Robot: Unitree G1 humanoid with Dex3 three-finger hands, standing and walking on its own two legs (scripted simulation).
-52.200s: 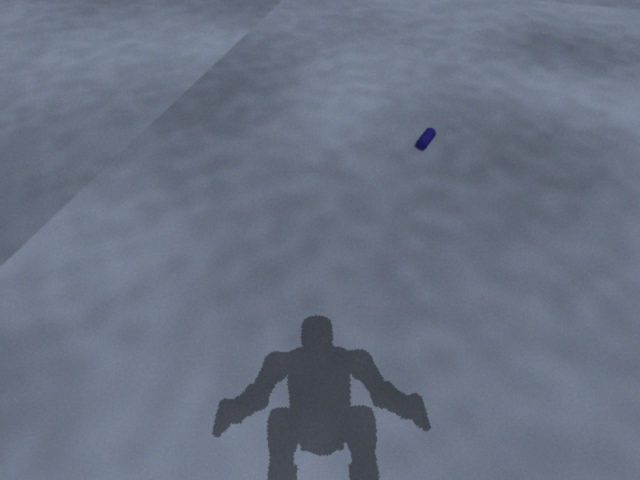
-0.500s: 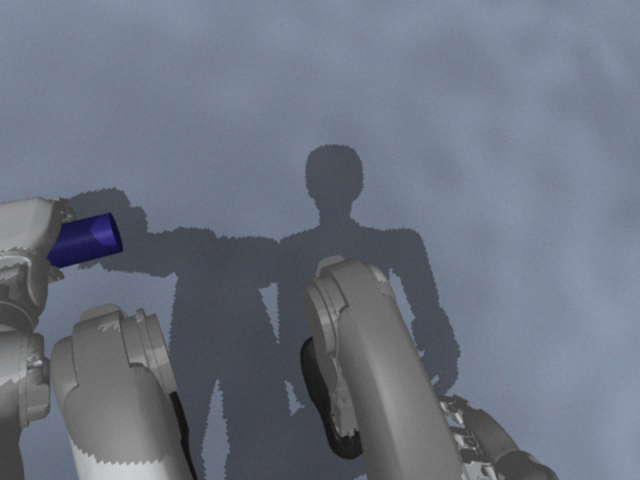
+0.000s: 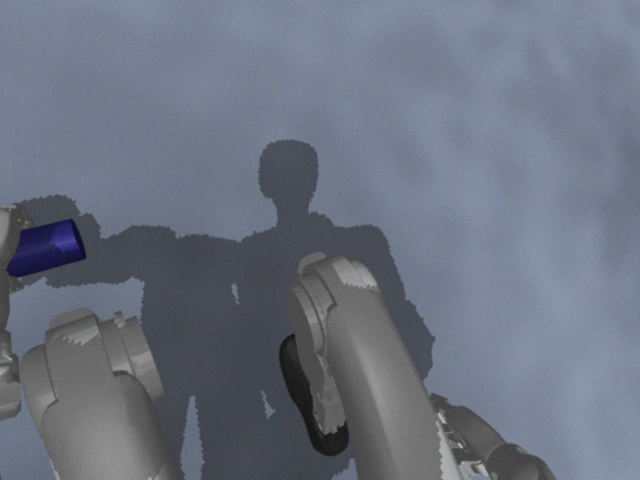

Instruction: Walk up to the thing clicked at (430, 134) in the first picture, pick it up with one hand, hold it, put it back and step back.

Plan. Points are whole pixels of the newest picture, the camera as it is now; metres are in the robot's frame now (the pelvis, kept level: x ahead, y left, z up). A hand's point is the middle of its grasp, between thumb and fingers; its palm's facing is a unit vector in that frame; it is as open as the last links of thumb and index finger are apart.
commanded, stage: rest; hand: left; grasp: from above
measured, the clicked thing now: (22, 253) +0.41 +0.28 -0.27
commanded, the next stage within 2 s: open in 0.28 s
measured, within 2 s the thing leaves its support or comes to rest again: rests again in 0.06 s
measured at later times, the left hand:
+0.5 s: hand out of the picture +0.39 +0.30 -0.24, palm faces -0.47 -0.11 -0.88, open 8.9 cm
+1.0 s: hand out of the picture +0.40 +0.30 -0.24, palm faces -0.46 -0.11 -0.88, open 12.7 cm
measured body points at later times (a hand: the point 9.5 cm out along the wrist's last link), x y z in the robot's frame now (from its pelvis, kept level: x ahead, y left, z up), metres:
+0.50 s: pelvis -0.01 +0.00 +0.00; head +0.24 +0.12 +0.36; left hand +0.41 +0.30 -0.19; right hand +0.06 -0.25 -0.08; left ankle +0.06 +0.15 -0.26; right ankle +0.09 -0.12 -0.26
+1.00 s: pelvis -0.01 +0.01 +0.00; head +0.24 +0.12 +0.36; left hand +0.42 +0.30 -0.19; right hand +0.06 -0.24 -0.07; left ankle +0.06 +0.15 -0.26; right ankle +0.09 -0.12 -0.26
